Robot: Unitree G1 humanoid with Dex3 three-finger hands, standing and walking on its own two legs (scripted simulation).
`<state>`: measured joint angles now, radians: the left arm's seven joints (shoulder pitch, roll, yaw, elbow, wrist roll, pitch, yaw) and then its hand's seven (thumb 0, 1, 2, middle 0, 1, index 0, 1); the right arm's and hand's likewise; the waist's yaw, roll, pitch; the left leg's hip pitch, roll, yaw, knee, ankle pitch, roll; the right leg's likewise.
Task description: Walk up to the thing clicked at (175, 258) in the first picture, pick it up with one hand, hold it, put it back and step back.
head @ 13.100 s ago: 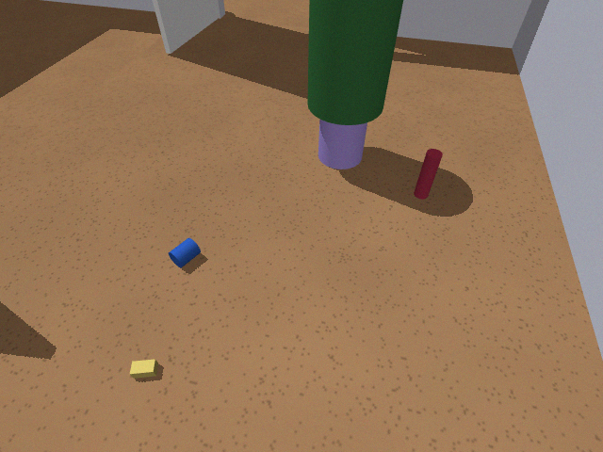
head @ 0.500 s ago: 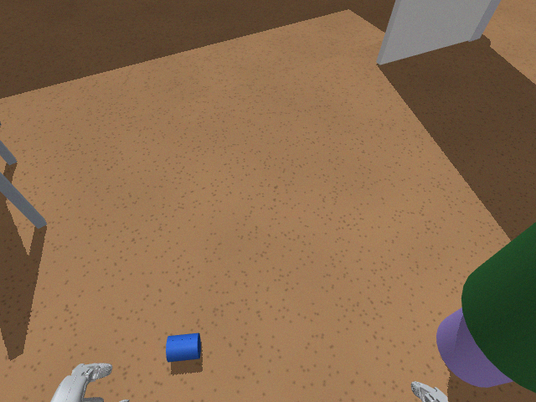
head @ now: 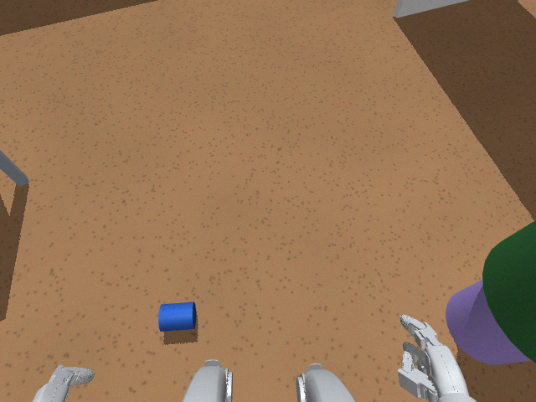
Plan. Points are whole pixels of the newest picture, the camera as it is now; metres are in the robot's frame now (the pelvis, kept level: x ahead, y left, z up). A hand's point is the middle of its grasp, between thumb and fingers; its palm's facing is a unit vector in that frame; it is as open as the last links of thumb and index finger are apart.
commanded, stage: rise first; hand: left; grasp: from above
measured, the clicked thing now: (178, 316) +0.39 +0.25 -0.63
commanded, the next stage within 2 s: approach in 2.00 s
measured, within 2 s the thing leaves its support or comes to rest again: neither
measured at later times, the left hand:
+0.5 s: hand (114, 361) +0.24 +0.31 -0.33, palm faces -0.45 -0.43 -0.78, open 13.5 cm
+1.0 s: hand (129, 337) +0.30 +0.33 -0.44, palm faces -0.46 -0.15 -0.87, open 13.3 cm
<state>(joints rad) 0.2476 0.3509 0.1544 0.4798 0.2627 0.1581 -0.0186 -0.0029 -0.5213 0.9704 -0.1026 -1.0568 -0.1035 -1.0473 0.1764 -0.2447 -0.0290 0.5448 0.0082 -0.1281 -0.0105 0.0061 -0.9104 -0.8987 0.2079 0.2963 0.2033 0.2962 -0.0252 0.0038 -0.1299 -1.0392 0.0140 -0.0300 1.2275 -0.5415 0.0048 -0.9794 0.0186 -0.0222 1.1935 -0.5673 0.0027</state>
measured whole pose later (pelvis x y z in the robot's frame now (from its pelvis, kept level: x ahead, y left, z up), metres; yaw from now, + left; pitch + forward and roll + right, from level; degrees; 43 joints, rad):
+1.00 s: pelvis -0.09 +0.00 -0.30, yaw -6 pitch +32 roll -7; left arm -0.60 0.74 0.22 1.16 1.11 -0.37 0.26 0.00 -0.37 0.90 -0.21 -0.86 -0.21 -0.85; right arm 0.11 -0.28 -0.02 0.77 -0.09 -0.04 0.11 0.00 -0.89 -0.90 0.21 0.30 0.20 0.30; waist -0.07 -0.01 -0.09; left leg -2.20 0.02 -0.11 2.25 -0.63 0.00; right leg -2.10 0.04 -0.10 2.20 -0.67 0.01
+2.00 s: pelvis -0.08 +0.00 -0.34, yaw -8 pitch +33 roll -8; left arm -0.71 0.79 0.24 1.32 1.24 -0.36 0.42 0.00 -0.37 0.87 -0.22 -0.90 -0.23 -0.88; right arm 0.04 -0.27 0.01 0.80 -0.16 -0.03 0.13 0.00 -0.91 -0.90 0.21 0.30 0.20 0.30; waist -0.12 -0.05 -0.04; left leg -2.31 0.03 -0.14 2.42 -0.69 0.00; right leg -2.22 0.06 -0.12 2.35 -0.71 0.01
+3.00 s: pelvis -0.08 +0.00 -0.35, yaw -9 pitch +31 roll -8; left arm -0.77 0.80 0.18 1.35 1.24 -0.32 0.48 0.00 -0.52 0.98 -0.12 -1.01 -0.13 -1.00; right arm 0.11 -0.27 0.06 0.79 -0.18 -0.07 0.15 0.00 -0.91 -0.89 0.21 0.30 0.20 0.30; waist -0.18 -0.07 0.01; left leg -2.34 0.02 -0.15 2.45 -0.67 -0.01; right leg -2.24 0.06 -0.13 2.38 -0.69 0.01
